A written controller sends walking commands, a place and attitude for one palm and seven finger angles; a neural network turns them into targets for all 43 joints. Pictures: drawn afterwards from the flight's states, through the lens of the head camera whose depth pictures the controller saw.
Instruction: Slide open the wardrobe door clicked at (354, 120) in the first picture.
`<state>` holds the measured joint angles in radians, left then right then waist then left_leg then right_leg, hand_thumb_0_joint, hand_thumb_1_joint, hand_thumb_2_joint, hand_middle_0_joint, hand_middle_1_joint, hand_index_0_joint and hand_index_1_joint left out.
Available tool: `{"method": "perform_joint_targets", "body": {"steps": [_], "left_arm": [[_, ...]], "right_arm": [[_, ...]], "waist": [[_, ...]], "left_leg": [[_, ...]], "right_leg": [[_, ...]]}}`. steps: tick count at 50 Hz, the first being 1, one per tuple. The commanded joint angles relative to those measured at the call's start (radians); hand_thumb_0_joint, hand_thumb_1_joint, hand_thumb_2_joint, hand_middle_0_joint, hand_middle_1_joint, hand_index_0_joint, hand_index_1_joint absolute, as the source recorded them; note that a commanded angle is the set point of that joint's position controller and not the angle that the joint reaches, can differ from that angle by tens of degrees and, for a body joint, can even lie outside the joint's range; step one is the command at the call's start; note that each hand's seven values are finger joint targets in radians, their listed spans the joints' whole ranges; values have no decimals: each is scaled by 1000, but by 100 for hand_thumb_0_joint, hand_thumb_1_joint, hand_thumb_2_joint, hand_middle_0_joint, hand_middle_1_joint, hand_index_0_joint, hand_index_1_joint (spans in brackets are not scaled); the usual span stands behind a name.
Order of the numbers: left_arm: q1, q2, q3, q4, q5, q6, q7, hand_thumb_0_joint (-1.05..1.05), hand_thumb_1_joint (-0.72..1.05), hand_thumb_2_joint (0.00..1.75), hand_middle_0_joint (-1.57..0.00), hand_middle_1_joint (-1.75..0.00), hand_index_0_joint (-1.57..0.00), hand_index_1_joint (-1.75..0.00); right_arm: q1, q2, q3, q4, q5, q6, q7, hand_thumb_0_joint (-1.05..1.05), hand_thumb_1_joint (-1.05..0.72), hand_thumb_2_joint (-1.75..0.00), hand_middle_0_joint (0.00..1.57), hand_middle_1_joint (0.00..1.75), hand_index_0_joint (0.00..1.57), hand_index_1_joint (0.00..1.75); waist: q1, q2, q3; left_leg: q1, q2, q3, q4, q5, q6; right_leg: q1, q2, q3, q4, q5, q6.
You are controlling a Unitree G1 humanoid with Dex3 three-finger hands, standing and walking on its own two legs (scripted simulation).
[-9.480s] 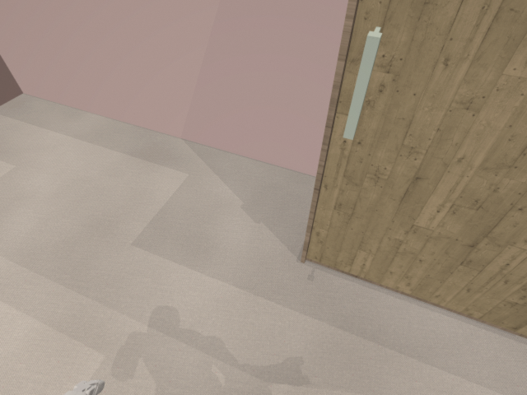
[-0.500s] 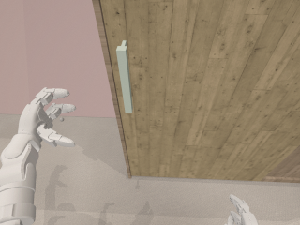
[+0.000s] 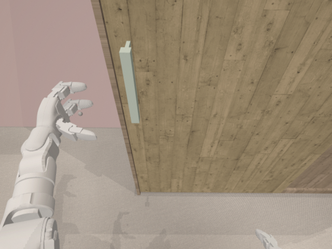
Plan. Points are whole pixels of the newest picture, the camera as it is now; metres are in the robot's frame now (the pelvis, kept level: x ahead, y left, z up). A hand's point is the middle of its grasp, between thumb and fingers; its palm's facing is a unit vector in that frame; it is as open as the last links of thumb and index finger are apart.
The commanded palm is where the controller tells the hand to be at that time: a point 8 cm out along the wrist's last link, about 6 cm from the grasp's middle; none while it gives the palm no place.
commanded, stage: move the hooked fingers beside the handle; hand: left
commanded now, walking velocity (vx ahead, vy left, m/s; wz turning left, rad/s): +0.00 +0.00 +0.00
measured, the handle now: (132, 85) +0.53 +0.12 +0.11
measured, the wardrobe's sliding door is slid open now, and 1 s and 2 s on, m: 0.00 0.00 0.00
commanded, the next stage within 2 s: feel for the door with the fingertips in 1.38 s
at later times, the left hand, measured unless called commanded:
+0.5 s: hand (96, 97) +0.45 +0.20 +0.13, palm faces +0.04 -1.00 +0.02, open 14.0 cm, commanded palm +0.44 +0.25 +0.12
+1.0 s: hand (105, 95) +0.47 +0.19 +0.12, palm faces +0.04 -1.00 +0.01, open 14.0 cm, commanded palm +0.44 +0.24 +0.12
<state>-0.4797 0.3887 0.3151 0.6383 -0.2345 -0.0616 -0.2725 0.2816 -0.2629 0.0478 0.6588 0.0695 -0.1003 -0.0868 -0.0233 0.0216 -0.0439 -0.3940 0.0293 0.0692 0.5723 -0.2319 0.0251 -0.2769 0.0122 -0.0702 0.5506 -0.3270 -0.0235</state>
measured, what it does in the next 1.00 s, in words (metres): stands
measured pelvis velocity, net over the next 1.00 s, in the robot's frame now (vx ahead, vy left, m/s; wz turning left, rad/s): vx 0.01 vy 0.01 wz -0.03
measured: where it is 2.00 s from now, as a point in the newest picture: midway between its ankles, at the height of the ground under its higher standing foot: outside the picture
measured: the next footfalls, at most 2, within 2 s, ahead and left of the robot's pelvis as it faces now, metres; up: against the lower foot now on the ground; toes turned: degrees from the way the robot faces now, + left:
none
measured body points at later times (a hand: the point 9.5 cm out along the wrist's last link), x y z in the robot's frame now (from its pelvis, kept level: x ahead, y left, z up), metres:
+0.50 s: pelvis +0.00 +0.00 -0.01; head +0.04 +0.01 +0.44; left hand +0.45 +0.26 +0.13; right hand +0.06 -0.26 -0.12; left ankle +0.04 +0.10 -0.73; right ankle -0.03 -0.10 -0.73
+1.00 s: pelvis +0.01 +0.01 -0.01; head +0.06 +0.01 +0.44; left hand +0.46 +0.24 +0.12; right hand +0.05 -0.26 -0.13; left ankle +0.04 +0.10 -0.73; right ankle -0.03 -0.10 -0.73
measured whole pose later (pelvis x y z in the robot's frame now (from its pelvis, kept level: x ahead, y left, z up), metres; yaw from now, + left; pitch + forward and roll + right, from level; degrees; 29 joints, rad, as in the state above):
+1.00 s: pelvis +0.01 +0.01 -0.01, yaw -1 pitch +9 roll -1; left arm -0.74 0.39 0.32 0.95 -0.15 -0.22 -0.18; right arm 0.39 -0.26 0.01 0.68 0.04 0.00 -0.04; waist -0.09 0.02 -0.08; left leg -0.55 0.05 0.08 0.69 -0.30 0.03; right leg -0.43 0.02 -0.05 0.65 -0.38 -0.02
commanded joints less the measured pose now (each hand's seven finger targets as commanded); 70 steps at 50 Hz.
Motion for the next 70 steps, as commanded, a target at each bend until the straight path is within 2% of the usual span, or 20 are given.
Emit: {"method": "perform_joint_targets", "body": {"steps": [1,4,6,10,18,21,23,26,29,30,32,36,42,45,56,60,62,65,68,70], "left_arm": [[-472,265,57,-166,-10,-97,-4,0,-50,30,-30,-120,-30,-120],[-505,234,29,-136,-11,-120,-9,0,-50,30,-30,-120,-30,-120],[-535,264,46,-70,-13,-132,-9,0,-50,30,-30,-120,-30,-120],[-612,263,30,-71,7,-158,-7,0,-50,30,-30,-120,-30,-120],[-680,252,22,66,25,-182,24,0,-50,30,-30,-120,-30,-120],[-721,311,68,133,36,-196,39,0,-50,30,-30,-120,-30,-120],[-773,301,43,131,51,-209,40,0,-50,30,-30,-120,-30,-120],[-816,284,35,182,59,-229,48,0,-50,30,-30,-120,-30,-120],[-873,303,41,204,72,-240,53,0,-50,30,-30,-120,-30,-120],[-846,267,23,208,73,-241,52,0,-50,30,-30,-120,-30,-120],[-786,304,68,217,71,-249,57,0,-50,30,-30,-120,-30,-120],[-731,288,62,215,71,-235,60,0,-50,30,-30,-120,-30,-120],[-739,294,75,76,71,-245,87,0,-50,30,-30,-120,-30,-120],[-724,234,28,57,67,-236,87,0,-50,30,-30,-120,-30,-120],[-728,254,42,134,61,-222,91,0,-50,30,-30,-120,-30,-120],[-779,288,39,191,70,-210,69,0,-50,30,-30,-120,-30,-120],[-795,305,49,173,67,-227,62,0,-50,30,-30,-120,-30,-120],[-802,270,19,147,56,-244,42,0,-50,30,-30,-120,-30,-120],[-794,292,36,187,46,-238,34,0,-50,30,-30,-120,-30,-120],[-816,267,10,182,49,-231,29,0,-50,30,-30,-120,-30,-120]], "right_arm": [[-10,-149,-63,-119,0,-28,-11,0,-90,-90,20,30,20,30],[3,-148,-65,-117,0,-23,-7,0,-90,-90,20,30,20,30],[22,-157,-68,-103,-1,-17,-8,0,-90,-90,20,30,20,30],[37,-158,-72,-104,-4,-9,0,0,-90,-90,20,30,20,30],[86,-165,-79,-82,-9,13,11,0,-90,-90,20,30,20,30],[115,-174,-80,-69,-19,22,12,0,-90,-90,20,30,20,30],[117,-171,-77,-73,-17,27,14,0,-90,-90,20,30,20,30],[146,-172,-81,-59,-25,34,18,0,-90,-90,20,30,20,30],[161,-176,-84,-49,-28,39,21,0,-90,-90,20,30,20,30],[164,-171,-86,-55,-29,39,25,0,-90,-90,20,30,20,30],[173,-176,-90,-59,-32,46,28,0,-90,-90,20,30,20,30],[180,-175,-90,-76,-32,64,32,0,-90,-90,20,30,20,30],[172,-170,-98,-86,-30,72,36,0,-90,-90,20,30,20,30],[158,-162,-97,-81,-25,70,36,0,-90,-90,20,30,20,30],[138,-161,-85,-79,-23,65,25,0,-90,-90,20,30,20,30],[129,-164,-79,-81,-18,70,18,0,-90,-90,20,30,20,30],[130,-164,-80,-82,-20,70,16,0,-90,-90,20,30,20,30],[123,-159,-78,-89,-17,67,18,0,-90,-90,20,30,20,30],[136,-168,-80,-78,-19,70,17,0,-90,-90,20,30,20,30],[134,-166,-80,-78,-17,72,18,0,-90,-90,20,30,20,30]], "waist": [[-15,5,-253],[-23,39,-276],[-32,-29,-249],[-29,76,-314],[-50,20,-300],[-54,-26,-300],[-62,42,-320],[-81,17,-325],[-84,69,-361],[-80,79,-375],[-61,47,-411],[-54,19,-379],[-47,60,-434],[-59,67,-393],[-62,-26,-338],[-77,-9,-303],[-73,6,-350],[-72,65,-375],[-80,14,-365],[-86,50,-352]], "left_leg": [[221,-14,-71,-22,161,22],[233,-15,-69,-13,161,20],[193,-13,-69,-6,131,25],[232,-15,-75,4,160,18],[196,-8,-81,21,151,20],[158,-8,-81,33,138,25],[170,-9,-81,34,151,20],[184,-3,-91,52,160,20],[197,-1,-99,59,167,14],[211,-1,-97,64,186,12],[211,1,-95,74,228,14],[175,2,-88,77,255,16],[231,6,-88,85,304,13],[245,9,-90,81,304,10],[158,-8,-74,72,200,25],[112,-14,-65,69,143,27],[130,-16,-66,78,164,28],[166,-16,-70,84,188,22],[136,-16,-73,87,181,27],[145,-15,-75,84,179,25]], "right_leg": [[-67,4,50,-69,275,10],[-91,7,53,-60,278,12],[-97,8,55,-62,255,16],[-118,9,53,-40,266,8],[-160,16,47,-24,251,12],[-153,16,51,-20,242,14],[-170,16,52,-8,252,13],[-207,22,45,-2,235,12],[-233,25,46,12,232,10],[-239,26,41,17,240,9],[-212,29,39,29,277,10],[-196,32,31,37,304,9],[-189,38,36,43,337,9],[-212,40,31,35,328,8],[-158,28,45,14,316,13],[-174,18,61,5,298,20],[-155,17,67,11,320,19],[-167,20,63,18,328,14],[-163,21,64,17,335,20],[-187,21,59,17,319,17]]}}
